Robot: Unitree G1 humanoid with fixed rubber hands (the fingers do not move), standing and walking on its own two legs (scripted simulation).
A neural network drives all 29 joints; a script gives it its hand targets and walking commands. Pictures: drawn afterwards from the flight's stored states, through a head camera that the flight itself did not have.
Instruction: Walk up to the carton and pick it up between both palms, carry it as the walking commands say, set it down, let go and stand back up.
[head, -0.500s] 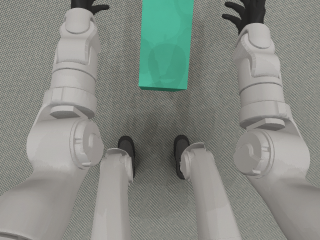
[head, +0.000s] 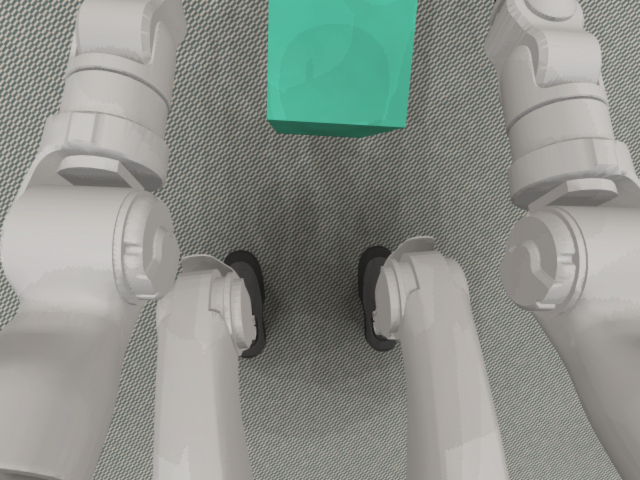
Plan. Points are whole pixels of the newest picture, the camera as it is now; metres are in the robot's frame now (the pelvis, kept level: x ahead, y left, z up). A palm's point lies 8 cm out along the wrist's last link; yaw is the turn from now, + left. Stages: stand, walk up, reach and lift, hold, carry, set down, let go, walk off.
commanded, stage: reach and lift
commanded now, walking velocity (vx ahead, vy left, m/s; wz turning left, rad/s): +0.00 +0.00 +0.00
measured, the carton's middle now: (331, 21) +0.58 -0.05 -0.33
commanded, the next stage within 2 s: none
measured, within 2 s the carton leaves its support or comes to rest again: neither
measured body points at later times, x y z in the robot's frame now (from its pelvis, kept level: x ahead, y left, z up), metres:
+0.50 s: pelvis -0.01 -0.01 -0.09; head +0.37 -0.01 +0.12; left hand +0.59 +0.12 -0.27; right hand +0.56 -0.19 -0.27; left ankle +0.10 +0.13 -0.44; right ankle +0.09 -0.13 -0.44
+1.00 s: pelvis -0.01 +0.00 -0.08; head +0.37 -0.01 +0.14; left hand +0.59 +0.09 -0.26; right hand +0.56 -0.17 -0.25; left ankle +0.10 +0.13 -0.44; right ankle +0.09 -0.13 -0.44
